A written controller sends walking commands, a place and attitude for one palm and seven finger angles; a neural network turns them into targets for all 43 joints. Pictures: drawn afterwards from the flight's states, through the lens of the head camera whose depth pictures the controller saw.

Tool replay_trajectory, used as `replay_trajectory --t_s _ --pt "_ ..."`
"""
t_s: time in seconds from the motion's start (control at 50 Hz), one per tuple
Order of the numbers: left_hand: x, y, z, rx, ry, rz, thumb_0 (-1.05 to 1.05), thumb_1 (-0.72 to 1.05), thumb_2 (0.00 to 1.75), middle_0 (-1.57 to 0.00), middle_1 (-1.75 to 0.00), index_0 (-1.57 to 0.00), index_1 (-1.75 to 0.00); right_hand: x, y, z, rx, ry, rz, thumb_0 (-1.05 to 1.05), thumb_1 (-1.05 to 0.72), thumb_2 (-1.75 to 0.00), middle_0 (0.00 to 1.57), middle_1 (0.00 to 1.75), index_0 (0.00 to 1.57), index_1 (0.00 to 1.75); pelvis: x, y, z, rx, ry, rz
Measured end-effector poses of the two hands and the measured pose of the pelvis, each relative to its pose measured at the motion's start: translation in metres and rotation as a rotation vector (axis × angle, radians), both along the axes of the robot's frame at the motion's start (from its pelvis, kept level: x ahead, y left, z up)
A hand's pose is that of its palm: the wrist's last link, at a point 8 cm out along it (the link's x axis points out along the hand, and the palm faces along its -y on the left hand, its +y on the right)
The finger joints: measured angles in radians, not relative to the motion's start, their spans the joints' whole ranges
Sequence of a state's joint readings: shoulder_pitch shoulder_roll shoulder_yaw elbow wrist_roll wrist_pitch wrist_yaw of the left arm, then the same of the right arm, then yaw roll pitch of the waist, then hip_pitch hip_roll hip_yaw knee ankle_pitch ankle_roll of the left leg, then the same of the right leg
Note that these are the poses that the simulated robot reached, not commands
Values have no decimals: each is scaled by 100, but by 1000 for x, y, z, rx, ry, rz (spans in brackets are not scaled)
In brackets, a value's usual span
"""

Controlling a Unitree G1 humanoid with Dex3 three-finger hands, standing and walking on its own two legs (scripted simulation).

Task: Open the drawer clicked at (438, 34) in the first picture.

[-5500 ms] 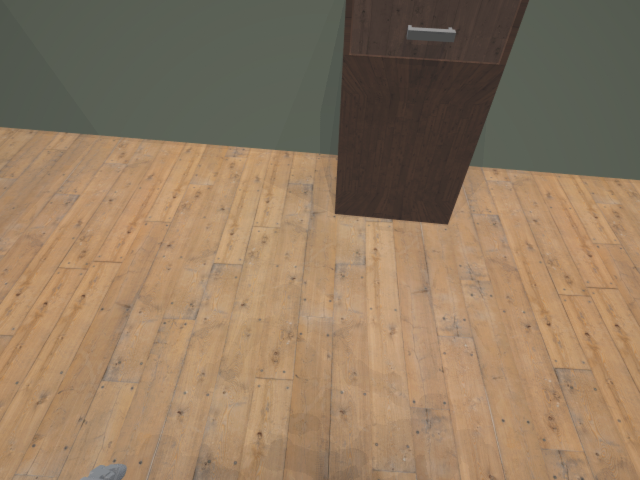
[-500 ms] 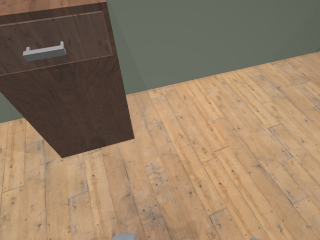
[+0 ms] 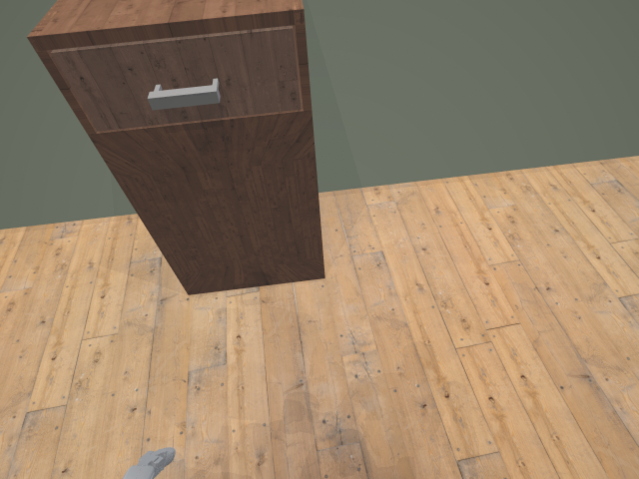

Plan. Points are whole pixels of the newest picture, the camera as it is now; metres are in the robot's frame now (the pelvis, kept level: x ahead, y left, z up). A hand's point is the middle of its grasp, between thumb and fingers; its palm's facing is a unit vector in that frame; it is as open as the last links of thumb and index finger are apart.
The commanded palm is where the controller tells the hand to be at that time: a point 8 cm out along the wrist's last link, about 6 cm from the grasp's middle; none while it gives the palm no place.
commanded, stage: turn to face it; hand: left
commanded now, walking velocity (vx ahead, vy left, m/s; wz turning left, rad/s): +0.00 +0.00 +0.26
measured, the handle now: (185, 91) +0.81 +0.31 +0.06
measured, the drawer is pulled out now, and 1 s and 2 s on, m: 0.00 0.00 0.00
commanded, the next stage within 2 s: take the last steps up to it in 0.08 s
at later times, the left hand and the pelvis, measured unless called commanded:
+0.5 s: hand out of the picture -0.06 +0.22 -0.17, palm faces +0.20 -0.96 -0.20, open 7.4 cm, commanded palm none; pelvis +0.00 +0.03 +0.01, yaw +7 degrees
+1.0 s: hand (202, 451) +0.18 +0.19 -0.15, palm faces +0.21 -0.95 -0.22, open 7.2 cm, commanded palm none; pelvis +0.15 +0.00 +0.01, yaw +9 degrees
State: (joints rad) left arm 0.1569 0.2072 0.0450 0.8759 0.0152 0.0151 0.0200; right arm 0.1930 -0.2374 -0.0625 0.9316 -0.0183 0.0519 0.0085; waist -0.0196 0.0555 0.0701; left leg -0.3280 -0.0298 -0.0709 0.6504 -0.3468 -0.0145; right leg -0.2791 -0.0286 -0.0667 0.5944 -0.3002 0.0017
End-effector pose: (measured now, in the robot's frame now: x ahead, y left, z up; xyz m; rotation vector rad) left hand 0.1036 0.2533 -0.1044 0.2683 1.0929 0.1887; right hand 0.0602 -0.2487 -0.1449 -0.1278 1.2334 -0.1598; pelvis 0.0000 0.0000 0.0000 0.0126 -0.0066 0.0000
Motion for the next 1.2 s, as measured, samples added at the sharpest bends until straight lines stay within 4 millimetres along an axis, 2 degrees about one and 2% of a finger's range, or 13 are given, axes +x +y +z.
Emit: replay_trajectory --t_s 0.12,0.24,0.4,0.48,0.56,0.64,0.74,0.84,0.88,0.92,1.02,1.1,1.2 --pt "-36 -19 6 -23 23 65 1 91 90 -20 -29 -20 -30 -2 -11 3 4 43 41 1 -90 -90 20 30 20 30 -4 -8 9 19 -16 57" --pt "-80 -21 -3 -59 93 143 1 91 90 -21 -30 -20 -30 3 -7 11 -15 72 101 1 -91 -90 20 30 20 30 -8 -7 13 24 -15 100" --pt "-159 4 -34 -128 240 277 1 91 90 -20 -30 -20 -30 31 33 21 -57 1 211 1 -91 -90 20 30 20 30 -6 21 4 -18 -9 142" --pt "-176 14 -38 -148 342 279 1 91 90 -20 -29 -20 -30 27 54 27 -54 -23 196 0 -91 -90 20 30 20 30 2 32 7 -15 -24 127" --pt "-156 20 -30 -163 327 269 1 91 90 -20 -29 -19 -30 5 63 29 -48 51 167 0 -92 -90 21 30 20 30 15 38 16 -20 -26 140" --pt "-117 21 -25 -162 275 252 1 91 90 -20 -29 -19 -30 -17 64 25 -30 156 134 0 -91 -90 21 30 20 30 32 40 18 -16 -21 141" --pt "-47 14 -24 -148 211 197 1 91 90 -20 -29 -19 -30 -34 59 17 -2 266 75 1 -91 -90 21 30 20 30 60 32 13 -3 -16 134" --pt "34 0 -30 -115 100 140 1 91 90 -20 -29 -19 -30 -29 42 -2 29 357 34 1 -90 -90 21 30 20 30 100 12 -4 6 -13 132" --pt "54 -6 -29 -110 52 147 1 91 90 -20 -29 -19 -30 -14 35 -7 32 374 45 1 -90 -90 21 30 20 30 112 7 -7 -6 -20 142" --pt "61 -12 -26 -116 37 168 0 91 90 -20 -29 -19 -30 13 29 -5 26 350 61 1 -91 -90 21 30 20 30 123 4 -3 -10 -25 150" --pt "58 -13 -17 -100 88 228 -1 94 90 -20 -29 -20 -30 110 24 6 3 179 115 1 -91 -90 20 30 20 30 154 4 10 -18 -19 163" --pt "47 -15 -20 -129 173 249 0 94 90 -20 -29 -20 -30 185 35 17 -1 45 155 1 -91 -90 20 30 20 30 178 12 14 -26 -13 165" --pt "35 -14 -32 -190 267 305 0 92 90 -20 -29 -20 -30 263 66 27 -6 -58 230 0 -91 -90 20 30 20 30 209 31 12 -41 -20 172"
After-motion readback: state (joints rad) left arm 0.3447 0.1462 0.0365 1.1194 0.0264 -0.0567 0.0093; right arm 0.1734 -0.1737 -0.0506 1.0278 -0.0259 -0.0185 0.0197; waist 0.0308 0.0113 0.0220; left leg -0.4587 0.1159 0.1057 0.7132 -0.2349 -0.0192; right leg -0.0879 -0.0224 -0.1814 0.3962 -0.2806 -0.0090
